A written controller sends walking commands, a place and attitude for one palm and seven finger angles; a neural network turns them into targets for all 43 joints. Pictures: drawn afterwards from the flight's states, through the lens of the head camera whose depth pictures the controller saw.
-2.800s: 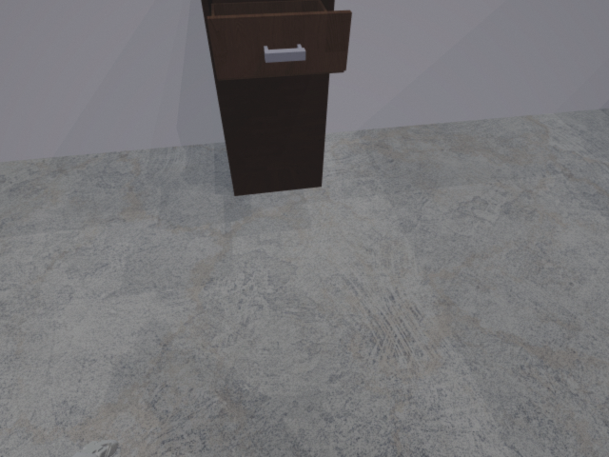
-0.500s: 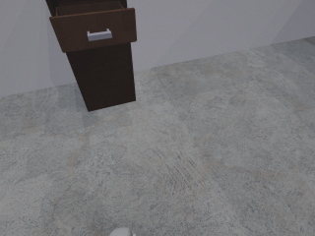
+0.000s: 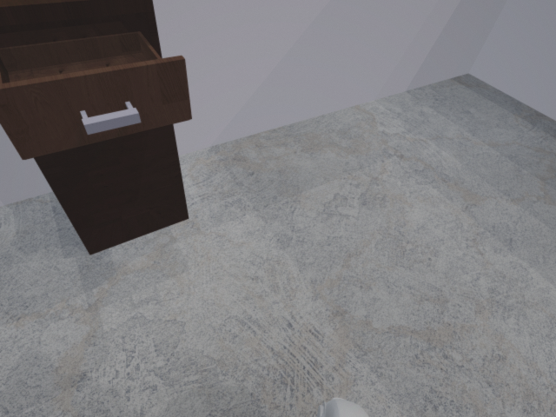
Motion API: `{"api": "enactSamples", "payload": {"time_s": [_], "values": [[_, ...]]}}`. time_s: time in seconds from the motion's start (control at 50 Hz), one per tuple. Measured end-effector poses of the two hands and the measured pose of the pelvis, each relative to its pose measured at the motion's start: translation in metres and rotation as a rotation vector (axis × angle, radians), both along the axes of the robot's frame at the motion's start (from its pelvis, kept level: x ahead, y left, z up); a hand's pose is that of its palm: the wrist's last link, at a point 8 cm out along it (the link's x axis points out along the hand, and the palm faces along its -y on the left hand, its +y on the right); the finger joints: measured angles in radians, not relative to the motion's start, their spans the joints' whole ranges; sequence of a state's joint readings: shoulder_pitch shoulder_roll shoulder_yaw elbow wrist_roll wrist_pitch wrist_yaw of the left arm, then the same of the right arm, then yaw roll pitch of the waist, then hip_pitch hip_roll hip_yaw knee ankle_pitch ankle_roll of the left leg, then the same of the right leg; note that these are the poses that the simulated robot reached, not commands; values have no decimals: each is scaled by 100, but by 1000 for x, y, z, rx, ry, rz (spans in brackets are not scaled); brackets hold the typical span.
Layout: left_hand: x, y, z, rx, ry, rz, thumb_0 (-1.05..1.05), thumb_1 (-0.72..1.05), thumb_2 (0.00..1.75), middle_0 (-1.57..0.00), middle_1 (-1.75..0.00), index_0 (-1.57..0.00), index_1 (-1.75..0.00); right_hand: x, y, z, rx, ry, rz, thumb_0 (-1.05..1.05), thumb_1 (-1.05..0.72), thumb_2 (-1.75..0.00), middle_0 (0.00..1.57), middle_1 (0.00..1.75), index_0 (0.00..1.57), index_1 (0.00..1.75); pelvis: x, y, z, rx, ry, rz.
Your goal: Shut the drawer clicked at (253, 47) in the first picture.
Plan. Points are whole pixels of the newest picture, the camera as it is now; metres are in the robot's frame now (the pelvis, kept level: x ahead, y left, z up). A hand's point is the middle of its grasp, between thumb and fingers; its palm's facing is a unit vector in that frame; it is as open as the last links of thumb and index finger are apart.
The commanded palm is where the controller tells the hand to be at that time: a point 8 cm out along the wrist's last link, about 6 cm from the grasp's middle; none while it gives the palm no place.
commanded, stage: walk to a spot facing it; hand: left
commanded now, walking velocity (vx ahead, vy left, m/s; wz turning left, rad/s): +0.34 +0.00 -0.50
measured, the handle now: (109, 115) +0.66 +0.42 +0.03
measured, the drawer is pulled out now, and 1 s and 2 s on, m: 0.29 0.29 0.29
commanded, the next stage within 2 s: turn to face it in 0.38 s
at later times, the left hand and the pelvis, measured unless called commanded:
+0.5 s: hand (230, 313) +0.34 +0.11 -0.18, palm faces -0.22 -0.95 -0.20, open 7.3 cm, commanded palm none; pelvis +0.21 -0.05 -0.02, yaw -13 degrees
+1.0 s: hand (200, 292) +0.38 +0.18 -0.18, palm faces +0.00 -0.98 -0.21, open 7.4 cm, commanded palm none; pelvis +0.32 -0.01 -0.01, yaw -4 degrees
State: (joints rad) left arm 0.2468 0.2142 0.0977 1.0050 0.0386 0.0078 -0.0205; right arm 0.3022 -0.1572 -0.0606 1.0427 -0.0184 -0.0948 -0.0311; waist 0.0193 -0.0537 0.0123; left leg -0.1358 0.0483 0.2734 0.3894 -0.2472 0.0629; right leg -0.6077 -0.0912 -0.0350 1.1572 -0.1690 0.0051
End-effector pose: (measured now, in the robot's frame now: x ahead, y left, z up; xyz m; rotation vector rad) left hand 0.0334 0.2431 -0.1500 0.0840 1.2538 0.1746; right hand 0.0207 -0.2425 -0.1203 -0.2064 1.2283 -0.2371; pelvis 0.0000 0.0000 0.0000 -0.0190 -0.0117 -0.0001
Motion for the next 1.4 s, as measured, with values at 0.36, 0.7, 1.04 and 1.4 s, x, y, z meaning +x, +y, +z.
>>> {"api": "enactSamples", "payload": {"time_s": [0.36, 0.7, 1.04, 1.4], "values": [[300, -86, -10, -14, -197, -324, 0, 91, 90, -20, -30, -20, -29, -31, 33, -34, 188, 436, -344, 1, -91, -89, 21, 30, 20, 30, 165, -41, -34, 13, -7, -165], [337, -54, -4, 31, -37, -242, 0, 91, 90, -20, -30, -20, -29, 295, -35, -14, 47, -127, -149, 0, -91, -89, 20, 30, 19, 30, 279, -33, -12, -31, -14, -203], [346, -15, 2, 60, 55, -63, 1, 91, 90, -20, -30, -20, -29, 348, -20, -11, 40, 14, -27, 0, -92, -89, 21, 30, 20, 30, 325, -19, -5, -17, 37, -50], [337, -63, 33, 147, -114, 91, 0, 90, 90, -21, -30, -20, -29, 395, -89, -27, 64, 39, 153, 1, -91, -89, 20, 30, 20, 30, 323, -76, -7, 42, 3, 201]]}}
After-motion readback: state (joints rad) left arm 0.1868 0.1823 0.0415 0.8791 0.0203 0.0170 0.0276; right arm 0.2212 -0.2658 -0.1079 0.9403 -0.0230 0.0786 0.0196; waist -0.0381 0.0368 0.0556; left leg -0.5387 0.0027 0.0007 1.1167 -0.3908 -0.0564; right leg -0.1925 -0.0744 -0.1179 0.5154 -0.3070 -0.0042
